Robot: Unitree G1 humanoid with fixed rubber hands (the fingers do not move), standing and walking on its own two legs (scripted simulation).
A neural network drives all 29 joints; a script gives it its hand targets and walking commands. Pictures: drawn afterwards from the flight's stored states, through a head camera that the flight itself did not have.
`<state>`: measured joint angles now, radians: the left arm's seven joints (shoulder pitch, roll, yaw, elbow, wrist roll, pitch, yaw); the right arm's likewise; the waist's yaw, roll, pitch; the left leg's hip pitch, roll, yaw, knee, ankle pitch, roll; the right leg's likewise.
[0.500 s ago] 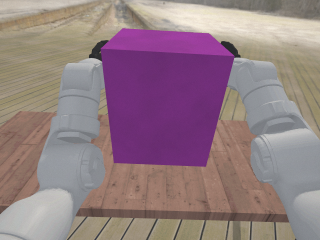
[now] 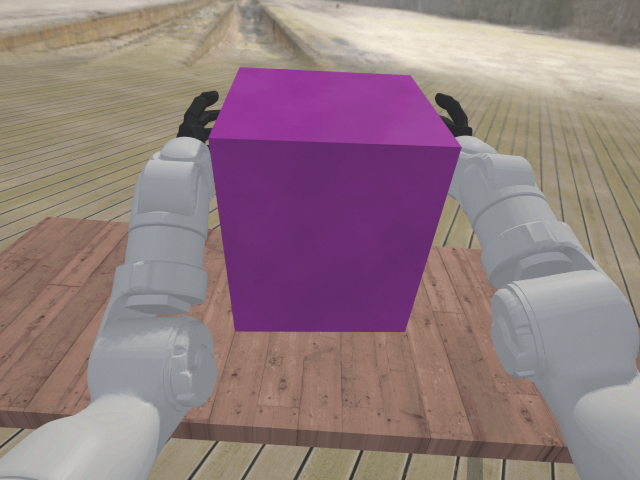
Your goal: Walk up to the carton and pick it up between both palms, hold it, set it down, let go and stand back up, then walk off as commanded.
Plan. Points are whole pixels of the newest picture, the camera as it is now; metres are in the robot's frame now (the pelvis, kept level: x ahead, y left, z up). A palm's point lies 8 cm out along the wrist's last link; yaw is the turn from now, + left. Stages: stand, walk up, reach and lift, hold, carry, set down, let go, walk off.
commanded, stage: set down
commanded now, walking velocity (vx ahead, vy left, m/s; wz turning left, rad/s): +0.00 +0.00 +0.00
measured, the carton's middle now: (323, 201) +0.37 +0.01 +0.26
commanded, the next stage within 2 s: none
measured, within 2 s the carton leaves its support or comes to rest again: neither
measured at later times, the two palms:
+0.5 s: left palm (198, 190) +0.36 +0.16 +0.27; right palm (439, 189) +0.40 -0.13 +0.28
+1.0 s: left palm (198, 221) +0.37 +0.17 +0.22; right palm (424, 210) +0.41 -0.13 +0.24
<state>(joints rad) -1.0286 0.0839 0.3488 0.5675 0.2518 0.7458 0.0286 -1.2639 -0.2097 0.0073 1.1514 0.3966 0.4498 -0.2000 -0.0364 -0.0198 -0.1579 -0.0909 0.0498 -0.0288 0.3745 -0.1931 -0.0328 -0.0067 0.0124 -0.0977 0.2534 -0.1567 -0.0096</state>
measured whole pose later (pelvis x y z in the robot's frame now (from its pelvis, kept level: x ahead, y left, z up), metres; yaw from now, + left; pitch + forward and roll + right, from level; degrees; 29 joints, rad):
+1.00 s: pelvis +0.00 -0.02 +0.00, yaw +0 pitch -3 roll -1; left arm -0.80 0.00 0.34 0.38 0.24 0.67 0.11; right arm -1.08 -0.15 0.01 1.05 0.29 0.33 -0.14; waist 0.02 -0.02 -0.09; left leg -0.13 0.07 -0.05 0.37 -0.18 -0.06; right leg -0.07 0.03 -0.11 0.30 -0.18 -0.03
